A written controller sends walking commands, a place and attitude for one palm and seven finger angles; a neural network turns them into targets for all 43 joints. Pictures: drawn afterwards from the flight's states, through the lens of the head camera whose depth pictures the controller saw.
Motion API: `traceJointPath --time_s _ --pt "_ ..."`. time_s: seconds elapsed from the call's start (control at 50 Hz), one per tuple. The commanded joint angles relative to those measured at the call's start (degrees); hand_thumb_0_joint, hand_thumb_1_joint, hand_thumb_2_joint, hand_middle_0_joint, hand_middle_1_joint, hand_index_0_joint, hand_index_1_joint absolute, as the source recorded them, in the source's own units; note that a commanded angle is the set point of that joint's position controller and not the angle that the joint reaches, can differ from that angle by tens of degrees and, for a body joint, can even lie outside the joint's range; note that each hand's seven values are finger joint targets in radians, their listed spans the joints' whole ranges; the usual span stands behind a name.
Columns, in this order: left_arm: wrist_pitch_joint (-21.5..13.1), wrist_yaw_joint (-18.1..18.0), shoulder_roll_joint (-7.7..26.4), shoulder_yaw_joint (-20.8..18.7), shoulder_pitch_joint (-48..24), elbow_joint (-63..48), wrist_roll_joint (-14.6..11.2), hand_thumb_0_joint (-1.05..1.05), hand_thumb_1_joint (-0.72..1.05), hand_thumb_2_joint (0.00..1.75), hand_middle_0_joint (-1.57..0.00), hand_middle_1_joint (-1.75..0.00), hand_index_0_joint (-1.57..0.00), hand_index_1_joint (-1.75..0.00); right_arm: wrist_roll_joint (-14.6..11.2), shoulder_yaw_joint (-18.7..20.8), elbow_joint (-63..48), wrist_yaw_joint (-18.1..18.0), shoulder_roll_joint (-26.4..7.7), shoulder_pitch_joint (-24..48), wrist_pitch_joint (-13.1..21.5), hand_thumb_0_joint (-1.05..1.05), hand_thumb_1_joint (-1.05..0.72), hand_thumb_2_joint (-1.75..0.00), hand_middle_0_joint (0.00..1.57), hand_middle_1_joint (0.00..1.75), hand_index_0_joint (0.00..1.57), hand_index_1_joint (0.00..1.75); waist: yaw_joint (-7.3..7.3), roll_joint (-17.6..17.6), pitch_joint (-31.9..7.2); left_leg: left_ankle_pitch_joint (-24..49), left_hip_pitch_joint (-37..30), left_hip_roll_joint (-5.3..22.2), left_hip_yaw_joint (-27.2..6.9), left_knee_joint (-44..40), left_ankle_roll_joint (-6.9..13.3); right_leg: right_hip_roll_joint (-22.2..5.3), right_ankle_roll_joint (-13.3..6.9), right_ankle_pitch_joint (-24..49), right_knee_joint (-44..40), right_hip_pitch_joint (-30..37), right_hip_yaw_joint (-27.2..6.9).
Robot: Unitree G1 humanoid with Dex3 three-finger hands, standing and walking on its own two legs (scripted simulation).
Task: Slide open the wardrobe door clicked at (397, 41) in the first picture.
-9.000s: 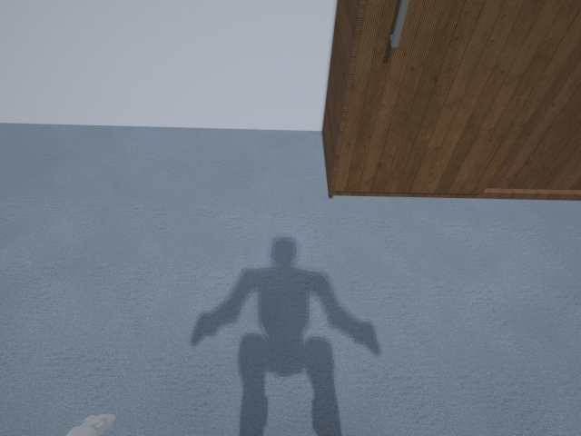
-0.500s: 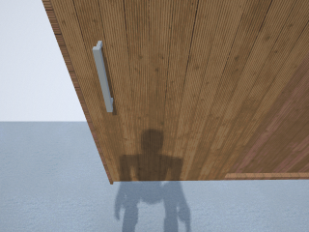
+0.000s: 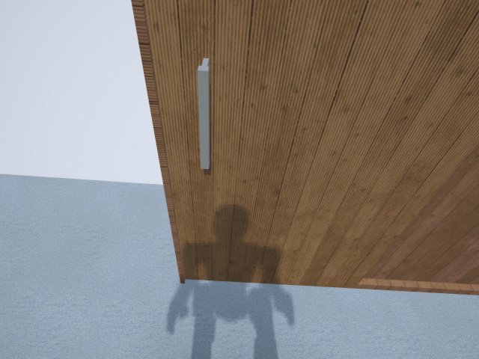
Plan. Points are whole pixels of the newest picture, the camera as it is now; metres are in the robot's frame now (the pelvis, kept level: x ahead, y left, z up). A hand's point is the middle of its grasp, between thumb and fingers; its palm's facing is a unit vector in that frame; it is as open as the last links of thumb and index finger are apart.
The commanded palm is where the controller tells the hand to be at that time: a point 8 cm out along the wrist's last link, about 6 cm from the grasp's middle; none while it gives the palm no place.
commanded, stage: come to a stop and stand still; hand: left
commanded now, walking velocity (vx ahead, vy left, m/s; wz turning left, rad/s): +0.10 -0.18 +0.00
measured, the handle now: (205, 118) +0.54 +0.11 +0.12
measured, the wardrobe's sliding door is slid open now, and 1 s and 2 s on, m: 0.00 0.00 0.00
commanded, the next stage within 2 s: look again from close up in 0.34 s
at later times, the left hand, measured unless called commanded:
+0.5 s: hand out of the picture -0.08 +0.16 -0.17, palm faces +0.08 -0.99 -0.14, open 7.4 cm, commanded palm none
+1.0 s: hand out of the picture -0.02 +0.16 -0.17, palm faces +0.05 -0.99 -0.15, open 7.4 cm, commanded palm none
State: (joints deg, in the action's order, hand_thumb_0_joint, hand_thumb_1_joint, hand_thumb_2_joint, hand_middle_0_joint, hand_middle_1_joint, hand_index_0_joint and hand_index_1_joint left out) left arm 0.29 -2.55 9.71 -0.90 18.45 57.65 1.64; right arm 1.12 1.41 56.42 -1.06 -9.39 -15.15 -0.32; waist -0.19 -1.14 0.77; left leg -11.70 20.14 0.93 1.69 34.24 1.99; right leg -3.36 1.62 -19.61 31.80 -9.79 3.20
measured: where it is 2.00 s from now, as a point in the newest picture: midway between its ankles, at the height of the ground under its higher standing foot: outside the picture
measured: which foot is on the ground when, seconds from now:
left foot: down 0.00-1.00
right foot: down 0.00-1.00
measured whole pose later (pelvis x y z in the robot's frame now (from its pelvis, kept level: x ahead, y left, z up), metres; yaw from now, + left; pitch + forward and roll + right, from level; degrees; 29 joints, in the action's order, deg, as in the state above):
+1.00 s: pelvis -0.01 +0.00 +0.01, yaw +1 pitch -1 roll -1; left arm -1.0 -2.4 7.9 0.0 20.2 60.6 1.0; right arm 0.6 0.1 63.6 -1.2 -6.2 -18.9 0.3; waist -0.6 -1.1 0.4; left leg -8.1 16.9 -0.4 2.7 26.0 2.4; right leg -0.2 0.3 -15.1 25.8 -9.5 1.8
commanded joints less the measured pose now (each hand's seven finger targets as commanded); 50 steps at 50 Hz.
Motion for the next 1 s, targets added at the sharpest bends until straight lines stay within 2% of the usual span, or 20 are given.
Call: traceJointPath --time_s 0.0,0.06,0.1,0.14,0.16,0.2,0.22,0.24,0.26,0.28,0.32,0.34,0.38,0.44,0.48,0.52,0.56,0.66,0.86,0.98 --pt "0.5 0.4 3.7 -0.6 8.2 -2.2 0.4 0.00 0.90 0.90 -0.20 -0.30 -0.20 -0.30 0.5 2.0 -3.9 -0.2 -9.8 -2.0 0.3 0.00 -0.90 -0.90 0.20 0.30 0.20 0.30 0.30 8.9 2.7 -27.5 1.7 8.7 -15.2 -21.6 2.5 3.1 -3.1 -6.5 -0.1 -5.7 1.4" --pt "1.4 1.2 3.0 -1.1 11.8 -2.0 0.5 0.00 0.90 0.90 -0.20 -0.30 -0.20 -0.30 0.8 2.8 -4.9 -0.4 -11.9 0.0 -0.7 0.00 -0.90 -0.90 0.20 0.30 0.20 0.30 1.40 8.8 2.6 -30.5 4.3 10.8 -16.7 -24.1 3.7 5.0 -3.7 -6.3 2.6 -4.7 3.0" --pt "1.4 1.6 3.2 -1.3 13.5 -1.8 0.4 0.00 0.90 0.90 -0.20 -0.30 -0.20 -0.30 0.8 2.7 -5.0 -0.5 -11.3 0.6 -0.9 0.00 -0.90 -0.90 0.20 0.30 0.20 0.30 1.78 9.6 1.7 -28.3 4.9 9.5 -13.7 -22.8 3.0 5.2 -4.2 -4.9 -1.6 -2.0 3.0" --pt "1.2 1.6 3.5 -1.7 16.3 -1.2 0.3 0.00 0.90 0.90 -0.20 -0.30 -0.20 -0.30 0.9 2.4 -5.2 -0.4 -10.1 2.1 -1.1 0.00 -0.90 -0.90 0.20 0.30 0.20 0.30 3.07 4.7 2.1 -27.6 6.7 6.4 -10.0 -19.6 1.1 4.9 -4.7 -5.7 -7.7 0.6 1.5" --pt "0.9 1.4 4.5 -1.8 16.3 -1.2 0.4 0.00 0.90 0.90 -0.20 -0.30 -0.20 -0.30 0.7 2.2 -5.3 -0.3 -8.9 2.1 -1.2 0.00 -0.90 -0.90 0.20 0.30 0.20 0.30 2.85 -0.2 3.6 -25.7 7.5 3.0 -6.7 -14.6 -0.2 2.1 -6.0 -10.8 -11.7 -1.5 -3.5" --pt "0.1 0.9 7.6 -2.3 11.8 -2.2 0.0 0.00 0.90 0.90 -0.20 -0.30 -0.20 -0.30 0.4 1.3 -5.6 0.1 -4.8 1.5 -1.1 0.00 -0.90 -0.90 0.20 0.30 0.20 0.30 0.55 -8.9 6.4 -12.6 4.6 -2.0 0.3 1.3 -1.7 -7.6 -9.7 -21.8 -21.0 -11.2 -17.5" --pt "-0.4 0.7 7.8 -2.4 7.3 -3.2 -0.3 0.00 0.90 0.90 -0.20 -0.30 -0.20 -0.30 0.4 1.2 -4.7 0.2 -3.8 -0.2 -1.0 0.00 -0.90 -0.90 0.20 0.30 0.20 0.30 -1.47 -9.5 5.8 -8.1 -0.7 -1.8 1.1 7.0 -1.6 -10.1 -10.5 -21.0 -23.1 -16.5 -19.0" --pt "-0.7 0.5 7.6 -2.3 3.8 -4.0 -0.5 0.00 0.90 0.90 -0.20 -0.30 -0.20 -0.30 0.3 1.0 -3.6 0.3 -3.2 -2.7 -0.5 0.00 -0.90 -0.90 0.20 0.30 0.20 0.30 -3.22 -8.0 4.8 -5.5 -5.1 -1.0 1.0 6.0 -1.4 -8.5 -9.7 -16.3 -21.2 -18.2 -15.1" --pt "-0.8 0.6 6.9 -1.7 3.1 -3.8 -0.4 0.00 0.90 0.90 -0.20 -0.30 -0.20 -0.30 0.0 0.6 -2.6 0.5 -2.7 -5.0 0.3 0.00 -0.90 -0.90 0.20 0.30 0.20 0.30 -3.76 -5.8 4.0 -5.7 -9.3 -0.5 1.0 0.1 -1.4 -6.3 -8.1 -14.3 -17.3 -19.0 -11.1" --pt "-0.9 0.5 5.7 -1.1 4.6 -3.2 -0.4 0.00 0.90 0.90 -0.20 -0.30 -0.20 -0.30 -0.2 0.4 -1.8 0.5 -3.3 -6.6 0.9 0.00 -0.90 -0.90 0.20 0.30 0.20 0.30 -3.59 -2.0 2.6 -6.6 -12.4 1.0 -1.9 -5.7 -1.5 -3.6 -6.4 -12.8 -12.7 -19.2 -8.4" --pt "-0.5 0.9 2.9 -0.5 9.8 -1.9 -0.6 0.00 0.90 0.90 -0.20 -0.30 -0.20 -0.30 0.2 1.2 -1.3 -0.3 -8.9 -7.1 1.1 0.00 -0.90 -0.90 0.20 0.30 0.20 0.30 -1.59 10.2 3.7 -22.8 -5.7 11.1 -17.0 -20.5 2.1 2.8 -3.1 -7.7 -0.6 -15.0 -1.0" --pt "0.0 0.9 2.4 -0.3 11.4 -0.9 0.0 0.00 0.90 0.90 -0.20 -0.30 -0.20 -0.30 0.3 1.8 -1.4 -0.4 -10.4 -5.6 0.8 0.00 -0.90 -0.90 0.20 0.30 0.20 0.30 -0.47 12.4 5.0 -30.2 -0.4 12.8 -20.3 -25.1 3.5 3.9 -3.1 -6.8 4.0 -11.9 0.1" --pt "0.3 1.0 1.4 0.0 14.2 1.0 0.3 0.00 0.90 0.90 -0.20 -0.30 -0.20 -0.30 0.1 1.4 -1.7 -0.4 -9.5 -1.8 0.7 0.00 -0.90 -0.90 0.20 0.30 0.20 0.30 2.07 11.1 6.3 -27.8 6.0 12.1 -18.8 -25.4 5.3 2.8 -3.7 -4.3 6.7 -7.5 -0.9" --pt "-0.8 0.7 0.3 0.3 16.0 3.1 -0.2 0.00 0.90 0.90 -0.20 -0.30 -0.20 -0.30 -0.3 0.6 -0.1 -0.5 -6.7 -1.2 1.2 0.00 -0.90 -0.90 0.20 0.30 0.20 0.30 2.95 4.3 2.6 -19.2 4.4 8.7 -12.2 -20.6 3.7 1.7 -3.4 2.0 -5.0 -0.8 -2.0" --pt "-1.7 0.4 1.5 0.5 14.7 3.2 -0.4 0.00 0.90 0.90 -0.20 -0.30 -0.20 -0.30 -0.7 0.0 1.1 -0.3 -4.2 -2.2 1.4 0.00 -0.90 -0.90 0.20 0.30 0.20 0.30 1.97 1.3 2.6 -12.5 2.4 4.6 -8.0 -16.5 1.0 -1.3 -4.4 1.3 -11.0 -1.5 -7.2" --pt "-2.6 0.2 1.9 0.7 11.5 3.4 -0.9 0.00 0.90 0.90 -0.20 -0.30 -0.20 -0.30 -0.7 -0.5 2.2 -0.3 -2.9 -3.8 1.6 0.00 -0.90 -0.90 0.20 0.30 0.20 0.30 -0.03 -6.6 3.4 -2.1 -4.2 2.7 -4.0 -10.9 -0.3 -3.6 -5.0 0.9 -14.5 -7.5 -9.4" --pt "-2.6 0.1 1.8 0.9 9.4 3.1 -1.0 0.00 0.90 0.90 -0.20 -0.30 -0.20 -0.30 -0.7 -0.6 3.8 -0.2 -2.5 -5.7 1.8 0.00 -0.90 -0.90 0.20 0.30 0.20 0.30 -0.87 -3.5 3.2 0.3 -7.7 3.3 -3.9 -10.8 -0.5 -3.3 -4.7 0.9 -14.6 -9.7 -8.6" --pt "-2.0 -0.1 1.7 0.8 9.8 3.4 -0.9 0.00 0.90 0.90 -0.20 -0.30 -0.20 -0.30 -0.6 -0.7 5.1 -0.5 -2.7 -6.1 1.8 0.00 -0.90 -0.90 0.20 0.30 0.20 0.30 0.12 2.3 4.8 -4.3 -3.5 4.2 -5.5 -14.2 -0.4 -1.7 -4.2 2.2 -12.6 -6.0 -6.9" --pt "-1.6 -0.2 1.7 0.3 8.5 2.3 -0.7 0.00 0.90 0.90 -0.20 -0.30 -0.20 -0.30 -0.4 -0.4 5.2 -0.4 -2.8 -6.8 1.6 0.00 -0.90 -0.90 0.20 0.30 0.20 0.30 0.46 2.0 5.0 -6.7 -1.9 4.7 -6.8 -16.0 -0.2 -1.4 -4.2 2.9 -11.6 -4.2 -6.0" --pt "-1.7 -0.2 1.9 0.3 8.2 2.0 -0.7 0.00 0.90 0.90 -0.20 -0.30 -0.20 -0.30 -0.5 -0.3 4.9 -0.4 -3.4 -6.5 1.7 0.00 -0.90 -0.90 0.20 0.30 0.20 0.30 0.44 2.3 3.4 -3.1 -4.1 5.1 -6.8 -15.4 0.1 -1.5 -4.1 5.7 -11.3 -3.6 -6.0"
